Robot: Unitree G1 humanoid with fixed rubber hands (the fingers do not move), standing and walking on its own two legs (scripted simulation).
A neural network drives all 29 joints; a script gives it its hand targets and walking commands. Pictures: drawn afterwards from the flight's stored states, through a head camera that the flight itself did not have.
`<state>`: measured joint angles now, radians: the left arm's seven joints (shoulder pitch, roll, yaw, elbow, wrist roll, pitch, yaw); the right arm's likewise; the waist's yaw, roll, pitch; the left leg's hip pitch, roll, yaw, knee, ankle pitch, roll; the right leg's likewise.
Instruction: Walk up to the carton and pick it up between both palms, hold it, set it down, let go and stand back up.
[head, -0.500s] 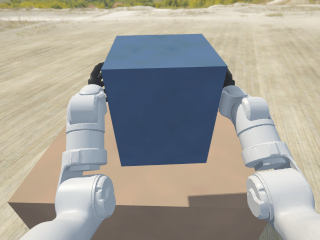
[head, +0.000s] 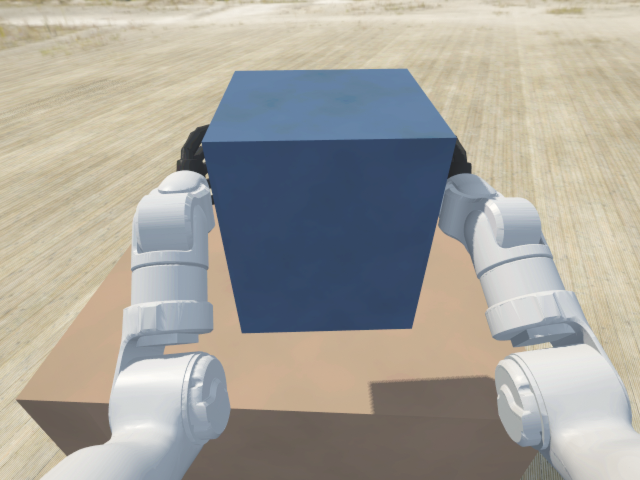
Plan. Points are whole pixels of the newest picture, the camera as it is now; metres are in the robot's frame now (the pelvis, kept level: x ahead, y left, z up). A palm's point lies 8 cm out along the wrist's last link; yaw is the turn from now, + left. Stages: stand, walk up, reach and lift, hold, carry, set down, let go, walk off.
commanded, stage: hold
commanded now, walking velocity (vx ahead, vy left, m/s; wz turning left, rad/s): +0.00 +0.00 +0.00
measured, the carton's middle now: (324, 201) +0.38 +0.00 +0.23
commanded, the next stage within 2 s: none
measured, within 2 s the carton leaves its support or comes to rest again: neither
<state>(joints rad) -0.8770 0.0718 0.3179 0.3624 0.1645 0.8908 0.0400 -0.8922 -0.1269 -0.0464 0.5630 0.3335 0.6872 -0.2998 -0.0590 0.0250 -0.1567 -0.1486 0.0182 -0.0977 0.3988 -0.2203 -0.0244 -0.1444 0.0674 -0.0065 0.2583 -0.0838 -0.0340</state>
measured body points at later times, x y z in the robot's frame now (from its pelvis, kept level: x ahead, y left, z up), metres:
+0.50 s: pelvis +0.00 +0.01 +0.00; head -0.09 +0.03 +0.44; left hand +0.38 +0.16 +0.27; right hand +0.37 -0.15 +0.26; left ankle +0.00 +0.13 -0.75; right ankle +0.04 -0.10 -0.75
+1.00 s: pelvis -0.01 +0.01 +0.00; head -0.09 +0.01 +0.44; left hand +0.38 +0.16 +0.27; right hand +0.38 -0.15 +0.25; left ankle +0.00 +0.13 -0.75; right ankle +0.04 -0.10 -0.75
